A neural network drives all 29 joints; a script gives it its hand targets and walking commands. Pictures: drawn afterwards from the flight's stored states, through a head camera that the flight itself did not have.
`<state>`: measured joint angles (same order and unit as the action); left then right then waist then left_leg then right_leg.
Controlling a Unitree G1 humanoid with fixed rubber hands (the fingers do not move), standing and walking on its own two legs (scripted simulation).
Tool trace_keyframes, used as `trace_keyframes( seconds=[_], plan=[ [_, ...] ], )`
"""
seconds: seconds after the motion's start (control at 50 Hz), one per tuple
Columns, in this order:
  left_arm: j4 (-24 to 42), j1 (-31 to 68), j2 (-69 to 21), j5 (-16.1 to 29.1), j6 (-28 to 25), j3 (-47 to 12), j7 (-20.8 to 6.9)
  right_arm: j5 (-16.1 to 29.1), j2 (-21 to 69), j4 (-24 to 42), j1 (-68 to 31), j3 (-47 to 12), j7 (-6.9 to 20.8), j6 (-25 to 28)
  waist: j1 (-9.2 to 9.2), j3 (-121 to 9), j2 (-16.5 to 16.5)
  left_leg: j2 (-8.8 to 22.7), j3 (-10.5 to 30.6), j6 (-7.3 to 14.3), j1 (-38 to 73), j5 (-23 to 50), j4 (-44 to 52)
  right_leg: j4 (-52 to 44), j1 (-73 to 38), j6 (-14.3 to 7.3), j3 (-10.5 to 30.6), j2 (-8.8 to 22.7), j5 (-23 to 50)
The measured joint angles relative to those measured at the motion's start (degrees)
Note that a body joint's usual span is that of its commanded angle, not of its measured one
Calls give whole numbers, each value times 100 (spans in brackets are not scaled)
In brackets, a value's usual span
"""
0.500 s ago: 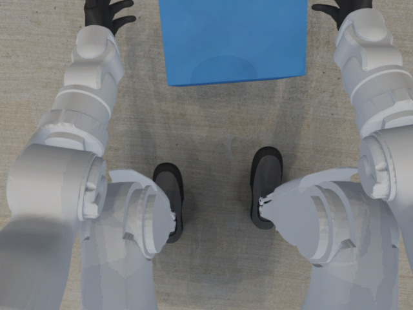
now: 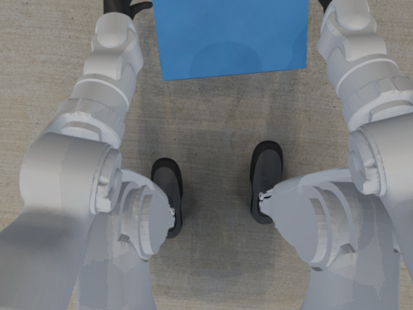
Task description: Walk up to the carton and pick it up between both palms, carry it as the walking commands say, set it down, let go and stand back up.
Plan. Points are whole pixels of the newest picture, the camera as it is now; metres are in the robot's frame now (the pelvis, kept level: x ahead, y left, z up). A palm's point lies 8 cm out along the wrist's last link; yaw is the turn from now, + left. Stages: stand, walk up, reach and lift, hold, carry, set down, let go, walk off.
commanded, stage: reach and lift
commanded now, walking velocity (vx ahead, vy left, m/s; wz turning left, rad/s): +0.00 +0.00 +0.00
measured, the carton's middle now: (227, 32) +0.50 -0.05 -0.28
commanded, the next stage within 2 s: none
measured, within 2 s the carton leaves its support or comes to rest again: leaves its support in 0.56 s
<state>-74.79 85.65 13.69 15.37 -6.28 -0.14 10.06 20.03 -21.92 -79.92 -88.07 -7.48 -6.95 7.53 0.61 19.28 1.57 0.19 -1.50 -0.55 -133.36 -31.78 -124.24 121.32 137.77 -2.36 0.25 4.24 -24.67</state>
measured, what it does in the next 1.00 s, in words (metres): stands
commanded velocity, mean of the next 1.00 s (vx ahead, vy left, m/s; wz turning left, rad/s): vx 0.00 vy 0.00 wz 0.00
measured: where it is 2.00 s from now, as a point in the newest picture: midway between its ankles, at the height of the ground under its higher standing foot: (214, 203)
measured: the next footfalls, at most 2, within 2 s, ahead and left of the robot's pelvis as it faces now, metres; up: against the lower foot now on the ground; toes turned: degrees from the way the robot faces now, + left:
none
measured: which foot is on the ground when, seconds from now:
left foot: down 0.00-1.00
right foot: down 0.00-1.00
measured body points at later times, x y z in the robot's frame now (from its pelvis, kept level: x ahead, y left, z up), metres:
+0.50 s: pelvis +0.00 +0.00 -0.02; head +0.37 -0.03 +0.23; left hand +0.55 +0.11 -0.21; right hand +0.54 -0.20 -0.22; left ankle +0.11 +0.12 -0.33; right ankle +0.14 -0.12 -0.33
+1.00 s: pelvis +0.00 +0.01 +0.00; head +0.33 -0.04 +0.29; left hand +0.54 +0.11 -0.14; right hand +0.53 -0.20 -0.15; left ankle +0.11 +0.13 -0.33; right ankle +0.14 -0.12 -0.33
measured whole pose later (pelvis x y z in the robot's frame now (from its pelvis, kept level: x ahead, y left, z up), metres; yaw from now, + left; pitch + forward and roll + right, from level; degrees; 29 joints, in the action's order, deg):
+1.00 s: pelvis +0.00 +0.01 +0.00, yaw -2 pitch +37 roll +3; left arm -57.9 73.5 8.1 5.0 6.5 14.0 10.9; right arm 7.9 -18.1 -66.8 -79.5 4.2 -7.7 -6.2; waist 0.3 11.6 2.1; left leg -2.8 -0.9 -1.7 -129.8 -33.6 -126.0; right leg 122.1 135.2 0.2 2.7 0.6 -24.4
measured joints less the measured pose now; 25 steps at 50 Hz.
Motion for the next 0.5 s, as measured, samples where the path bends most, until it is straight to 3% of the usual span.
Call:
trace_keyframes(
  seconds=[0.14, 0.5],
  plan=[
    [-37, 43, -16, -14, 2, 68, 11, 1, 12, -43, -53, 14, -23, -21, -1, 49, 6, -15, 17, -7, 15, 8, -22, 19, -23, -8, -9, -1, 4],
    [123, 22, -3, -386, 648, 417, -178, -323, 18, 20, -59, 289, 120, -599, -2, 28, 5, -68, 72, -37, -26, -79, -390, 373, 12, -33, -28, 9, -74]
  ],
)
